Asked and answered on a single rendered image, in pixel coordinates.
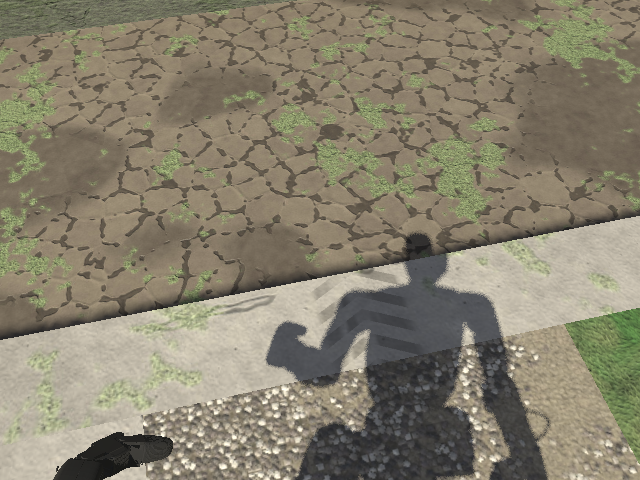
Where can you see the left robot hand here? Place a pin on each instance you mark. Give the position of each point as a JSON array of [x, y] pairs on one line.
[[114, 453]]

